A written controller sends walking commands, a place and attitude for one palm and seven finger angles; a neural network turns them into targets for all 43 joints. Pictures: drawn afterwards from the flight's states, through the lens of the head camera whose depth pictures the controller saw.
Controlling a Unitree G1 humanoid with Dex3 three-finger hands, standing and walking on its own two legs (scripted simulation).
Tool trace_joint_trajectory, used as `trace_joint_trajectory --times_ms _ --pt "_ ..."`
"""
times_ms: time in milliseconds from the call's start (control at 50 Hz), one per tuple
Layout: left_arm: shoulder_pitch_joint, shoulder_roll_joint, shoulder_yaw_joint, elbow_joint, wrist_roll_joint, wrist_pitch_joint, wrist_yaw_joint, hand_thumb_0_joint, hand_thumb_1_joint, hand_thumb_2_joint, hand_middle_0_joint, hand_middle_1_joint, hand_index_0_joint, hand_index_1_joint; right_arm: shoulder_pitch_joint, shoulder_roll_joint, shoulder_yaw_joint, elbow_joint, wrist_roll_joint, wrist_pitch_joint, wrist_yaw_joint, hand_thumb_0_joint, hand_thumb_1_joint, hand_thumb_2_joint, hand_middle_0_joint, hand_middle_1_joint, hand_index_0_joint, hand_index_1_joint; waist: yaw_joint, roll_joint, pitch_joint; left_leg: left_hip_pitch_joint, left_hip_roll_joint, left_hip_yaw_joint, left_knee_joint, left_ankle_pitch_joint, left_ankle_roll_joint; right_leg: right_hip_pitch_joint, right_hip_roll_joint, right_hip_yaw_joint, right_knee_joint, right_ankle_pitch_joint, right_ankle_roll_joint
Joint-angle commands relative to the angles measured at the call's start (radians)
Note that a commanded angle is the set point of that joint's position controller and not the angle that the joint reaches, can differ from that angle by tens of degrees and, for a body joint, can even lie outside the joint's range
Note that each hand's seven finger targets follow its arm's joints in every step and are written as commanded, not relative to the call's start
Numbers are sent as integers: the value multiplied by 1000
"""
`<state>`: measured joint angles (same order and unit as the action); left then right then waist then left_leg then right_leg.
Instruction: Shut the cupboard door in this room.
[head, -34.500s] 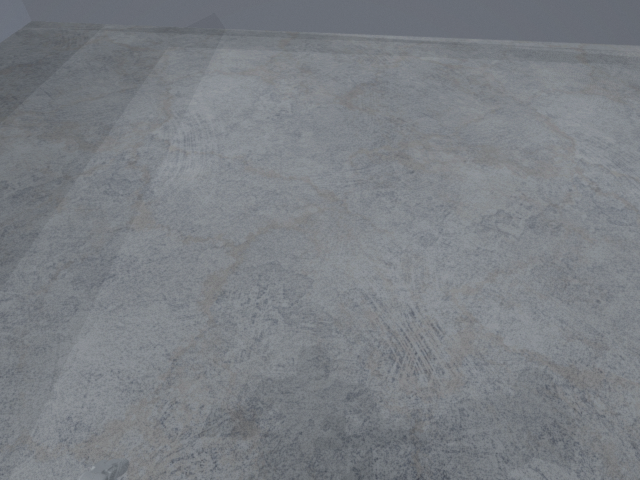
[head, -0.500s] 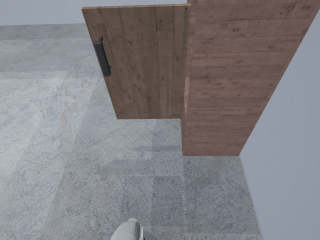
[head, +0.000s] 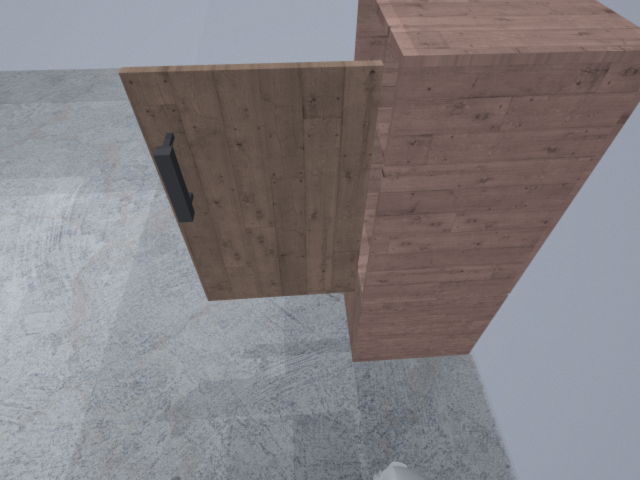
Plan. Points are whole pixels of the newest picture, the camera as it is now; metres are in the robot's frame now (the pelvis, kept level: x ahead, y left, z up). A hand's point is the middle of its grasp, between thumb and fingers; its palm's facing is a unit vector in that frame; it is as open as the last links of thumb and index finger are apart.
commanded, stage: come to a stop and stand still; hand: left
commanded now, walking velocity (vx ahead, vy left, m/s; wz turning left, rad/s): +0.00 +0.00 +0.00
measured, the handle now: (178, 178) +0.55 +0.27 +0.05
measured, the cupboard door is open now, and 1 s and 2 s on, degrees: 90 90 90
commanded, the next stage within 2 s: none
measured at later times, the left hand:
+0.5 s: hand out of the picture +0.09 +0.21 -0.17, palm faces +0.04 -0.96 -0.28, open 7.3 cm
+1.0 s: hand out of the picture -0.02 +0.25 -0.17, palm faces +0.02 -0.98 -0.18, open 7.4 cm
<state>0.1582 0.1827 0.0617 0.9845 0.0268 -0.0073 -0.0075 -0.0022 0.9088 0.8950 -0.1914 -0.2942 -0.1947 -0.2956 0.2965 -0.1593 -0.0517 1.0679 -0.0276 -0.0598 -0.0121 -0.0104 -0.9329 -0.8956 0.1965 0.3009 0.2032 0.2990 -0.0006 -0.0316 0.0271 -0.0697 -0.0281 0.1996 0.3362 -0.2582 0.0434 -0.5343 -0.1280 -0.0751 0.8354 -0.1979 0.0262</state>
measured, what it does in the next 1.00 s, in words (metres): steps on the spot: right foot, then left foot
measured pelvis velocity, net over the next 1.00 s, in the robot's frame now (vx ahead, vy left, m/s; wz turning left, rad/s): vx -0.02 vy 0.09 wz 0.00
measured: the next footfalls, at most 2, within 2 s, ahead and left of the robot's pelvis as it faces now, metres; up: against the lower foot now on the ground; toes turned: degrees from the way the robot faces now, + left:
right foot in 0.10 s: +0.15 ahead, -0.13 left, +0.00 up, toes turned -8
left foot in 0.54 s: +0.06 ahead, +0.13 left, +0.00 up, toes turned +4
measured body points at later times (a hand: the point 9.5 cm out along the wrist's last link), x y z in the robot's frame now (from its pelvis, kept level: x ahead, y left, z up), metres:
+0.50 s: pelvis +0.02 +0.01 -0.01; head +0.05 +0.00 +0.44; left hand +0.09 +0.26 -0.15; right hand +0.09 -0.24 -0.16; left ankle +0.01 +0.13 -0.72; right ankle +0.11 -0.12 -0.74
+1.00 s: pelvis -0.02 +0.09 +0.00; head -0.02 +0.08 +0.45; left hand -0.02 +0.31 -0.16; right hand +0.00 -0.15 -0.16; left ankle +0.02 +0.13 -0.74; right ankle +0.02 -0.04 -0.74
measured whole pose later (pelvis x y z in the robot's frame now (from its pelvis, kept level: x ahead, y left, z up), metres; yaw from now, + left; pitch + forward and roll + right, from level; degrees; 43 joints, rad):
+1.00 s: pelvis -0.02 +0.09 +0.00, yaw +0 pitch -1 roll +0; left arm 0.34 0.14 0.00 1.01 0.02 0.02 0.02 0.00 0.90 0.89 -0.20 -0.30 -0.20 -0.30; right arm 0.30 -0.20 -0.01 0.98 -0.02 0.01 -0.01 0.00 -0.93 -0.90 0.20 0.30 0.20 0.30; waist 0.00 0.02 0.02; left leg -0.25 -0.07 0.12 0.45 -0.19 0.11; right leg -0.29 -0.01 -0.01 0.52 -0.24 -0.02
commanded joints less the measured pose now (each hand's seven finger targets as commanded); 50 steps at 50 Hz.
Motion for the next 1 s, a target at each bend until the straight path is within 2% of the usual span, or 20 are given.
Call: trace_joint_trajectory --times_ms 0,40,60,80,100,120,260,400,420,440,480,520,540,600,700,760,800,840,920,980 --pt "25 25 -9 -47 -6 -11 2 0 900 900 -200 -300 -200 -300 60 -124 -21 -20 -2 -10 -10 0 -900 -900 200 300 200 300 -5 108 53 -25 319 -170 -43 475 112 90 30 -19 -179 -32 -23" --pt "101 30 -13 -14 -6 -24 11 0 900 900 -200 -300 -200 -300 64 -112 -12 -3 3 2 -14 0 -900 -900 200 300 200 300 30 77 7 -39 267 -134 96 576 57 265 68 -42 -311 68 -28" --pt "182 67 -9 12 -4 -37 20 0 900 900 -200 -300 -200 -300 67 -99 -5 2 10 2 -14 0 -900 -900 200 300 200 300 65 23 -61 -73 216 -110 210 535 9 408 32 5 -388 320 -29" --pt "232 152 1 30 2 -51 34 0 900 900 -200 -300 -200 -300 105 -59 2 -1 22 5 -11 0 -900 -900 200 300 200 300 63 -142 -147 -234 127 -83 371 220 -46 593 -149 213 -360 770 -93" --pt "264 194 3 49 -13 -52 36 0 900 900 -200 -300 -200 -300 117 -56 2 -6 31 20 -13 0 -900 -900 200 300 200 300 54 -155 -191 -258 50 -93 504 -295 -77 626 -307 283 -365 1152 -220" --pt "225 196 -2 36 -15 -47 44 0 900 900 -200 -300 -200 -300 110 -51 -3 1 36 38 -19 0 -900 -900 200 300 200 300 40 -97 -162 -249 57 -161 570 -364 -75 561 -321 239 -383 1178 -260" --pt "56 163 22 -19 -6 -3 62 0 900 900 -200 -300 -200 -300 49 -52 -23 2 23 114 -8 0 -900 -900 200 300 200 300 17 -87 -89 -318 49 -210 755 -226 -101 362 -228 153 -456 715 -211" --pt "19 184 38 -54 11 20 55 0 900 900 -200 -300 -200 -300 1 -54 -23 -51 19 106 8 0 -900 -900 200 300 200 300 29 -177 -85 -262 51 -175 541 -196 -93 286 -185 169 -523 176 -193" --pt "38 234 25 -82 11 5 94 0 900 900 -200 -300 -200 -300 62 -128 -35 -140 27 73 5 0 -900 -900 200 300 200 300 -46 -68 -337 -293 10 -111 474 -299 -113 601 -232 285 -375 713 -200" --pt "65 258 33 -113 12 11 91 0 900 900 -200 -300 -200 -300 30 -84 -30 -179 26 72 3 0 -900 -900 200 300 200 300 -1 -37 -356 -263 44 -146 349 -251 -82 571 -226 246 -294 532 -207" --pt "49 194 15 -95 -4 30 74 0 900 900 -200 -300 -200 -300 31 -94 -14 -189 19 67 0 0 -900 -900 200 300 200 300 -33 78 -212 -95 17 -106 70 -4 -68 322 -98 102 -270 121 -118" --pt "58 85 -7 -106 -18 53 59 0 900 900 -200 -300 -200 -300 -8 -200 -28 -232 -4 71 -4 0 -900 -900 200 300 200 300 -13 346 24 -265 285 -434 -74 84 44 105 83 -11 -102 -288 -18" --pt "69 86 -3 -111 -16 61 58 0 900 900 -200 -300 -200 -300 -75 -207 -23 -264 -11 81 -5 0 -900 -900 200 300 200 300 8 240 105 -394 324 -422 -88 29 113 130 97 37 -8 -288 -33" --pt "116 89 -9 -89 1 66 43 0 900 900 -200 -300 -200 -300 -167 -175 -7 -278 -6 82 4 0 -900 -900 200 300 200 300 36 188 178 -546 227 -361 -115 -241 96 182 116 77 111 -180 -37" --pt "202 81 -20 -81 -2 25 35 0 900 900 -200 -300 -200 -300 -92 -168 0 -258 2 72 -4 0 -900 -900 200 300 200 300 38 54 111 -392 193 -358 -21 -262 72 278 107 97 -301 -119 -51" --pt "159 133 -29 -99 -2 -7 37 0 900 900 -200 -300 -200 -300 -20 -118 13 -241 17 69 0 0 -900 -900 200 300 200 300 -38 -81 36 -174 42 -234 146 -103 -3 116 -72 393 -549 -304 -159" --pt "89 132 -27 -106 -7 -18 40 0 900 900 -200 -300 -200 -300 28 -113 14 -201 13 72 -1 0 -900 -900 200 300 200 300 -65 -191 -14 -62 46 -219 194 -51 -8 56 -45 346 -569 -329 -154" --pt "77 111 -30 -104 -10 -14 40 0 900 900 -200 -300 -200 -300 57 -112 13 -171 13 63 0 0 -900 -900 200 300 200 300 -69 -146 -19 -17 66 -235 139 -36 -2 34 -11 274 -540 -324 -127" --pt "162 83 -34 -64 -10 1 37 0 900 900 -200 -300 -200 -300 0 -142 20 -155 5 43 -5 0 -900 -900 200 300 200 300 -7 135 31 -232 177 -393 -141 -253 23 216 85 145 -376 -135 -81" --pt "218 69 -36 -20 0 11 35 0 900 900 -200 -300 -200 -300 -33 -146 21 -140 11 43 -12 0 -900 -900 200 300 200 300 27 121 52 -274 196 -414 -189 -282 33 259 93 104 -329 -102 -74"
